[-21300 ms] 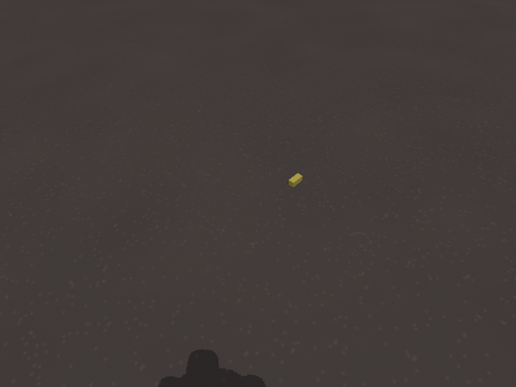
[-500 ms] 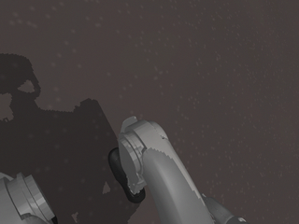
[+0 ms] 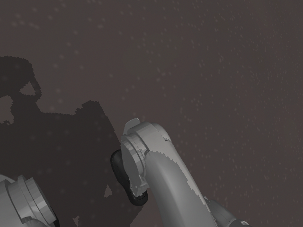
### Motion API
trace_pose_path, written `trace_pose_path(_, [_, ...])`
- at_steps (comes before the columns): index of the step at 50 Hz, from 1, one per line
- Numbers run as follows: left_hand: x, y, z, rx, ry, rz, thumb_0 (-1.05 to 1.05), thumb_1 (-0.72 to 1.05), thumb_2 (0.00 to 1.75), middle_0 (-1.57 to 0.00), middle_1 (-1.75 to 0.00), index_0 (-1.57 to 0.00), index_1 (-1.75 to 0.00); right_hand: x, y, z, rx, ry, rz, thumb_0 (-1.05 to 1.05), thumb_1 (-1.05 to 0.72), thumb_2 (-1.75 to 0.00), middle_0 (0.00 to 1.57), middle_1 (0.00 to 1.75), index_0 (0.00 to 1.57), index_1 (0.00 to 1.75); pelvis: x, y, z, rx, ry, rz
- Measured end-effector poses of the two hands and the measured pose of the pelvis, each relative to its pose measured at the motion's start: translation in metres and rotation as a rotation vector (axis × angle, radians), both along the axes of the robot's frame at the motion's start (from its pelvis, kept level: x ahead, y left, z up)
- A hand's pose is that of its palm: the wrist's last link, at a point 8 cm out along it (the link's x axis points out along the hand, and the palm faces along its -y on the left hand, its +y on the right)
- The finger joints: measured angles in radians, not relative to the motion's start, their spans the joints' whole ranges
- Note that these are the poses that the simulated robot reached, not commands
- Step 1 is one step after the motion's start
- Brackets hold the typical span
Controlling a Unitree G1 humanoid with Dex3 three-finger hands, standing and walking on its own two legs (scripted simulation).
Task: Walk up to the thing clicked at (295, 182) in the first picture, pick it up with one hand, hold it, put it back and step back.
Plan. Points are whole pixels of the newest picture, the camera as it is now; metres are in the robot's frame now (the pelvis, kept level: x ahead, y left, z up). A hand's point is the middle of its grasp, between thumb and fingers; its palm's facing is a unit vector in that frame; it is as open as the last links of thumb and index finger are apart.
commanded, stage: settle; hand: left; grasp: from above
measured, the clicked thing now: out of the picture +0.49 +0.34 -0.30
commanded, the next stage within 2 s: lift in 0.76 s
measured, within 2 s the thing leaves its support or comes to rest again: leaves its support in 0.18 s
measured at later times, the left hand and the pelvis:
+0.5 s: hand out of the picture +0.47 +0.35 -0.19, palm faces -0.45 -0.09 -0.89, open 6.4 cm; pelvis +0.00 +0.00 +0.01, yaw +3 degrees
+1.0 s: hand out of the picture +0.46 +0.34 -0.12, palm faces -0.46 -0.09 -0.88, open 6.4 cm; pelvis -0.01 -0.01 +0.02, yaw +6 degrees
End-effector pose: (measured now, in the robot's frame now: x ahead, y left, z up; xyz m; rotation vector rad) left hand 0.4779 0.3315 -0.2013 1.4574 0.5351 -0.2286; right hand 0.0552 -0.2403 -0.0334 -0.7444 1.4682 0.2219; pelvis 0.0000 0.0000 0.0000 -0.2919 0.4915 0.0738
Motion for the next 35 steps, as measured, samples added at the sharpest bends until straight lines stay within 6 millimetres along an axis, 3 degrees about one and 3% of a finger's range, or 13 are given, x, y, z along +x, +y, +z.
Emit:
trace_pose_path(12, [0.0,0.01,0.013,0.01,-0.009,0.014,0.0,0.52,0.04,-1.02,-0.13,-1.06,-0.09,0.004,-0.008,0.0,-0.007,0.005,-0.032,0.0,-0.91,-0.89,0.21,0.3,0.21,0.3,0.004,-0.002,0.001,0.003,0.027,0.005])
trace_pose_path(21, [0.001,0.019,0.05,0.026,-0.026,0.008,0.0,0.53,0.02,-1.03,-0.11,-1.07,-0.06,0.019,-0.02,-0.001,-0.009,-0.038,-0.064,0.0,-0.91,-0.89,0.21,0.3,0.21,0.3,0.005,-0.002,0.004,0.016,0.056,0.022])
trace_pose_path(35, [0.0,0.013,0.104,0.032,-0.008,-0.031,0.0,0.54,0.0,-1.03,-0.09,-1.08,-0.05,0.035,-0.027,-0.011,0.001,-0.099,-0.117,0.0,-0.9,-0.89,0.21,0.3,0.21,0.3,-0.001,-0.007,0.013,0.051,0.08,0.048])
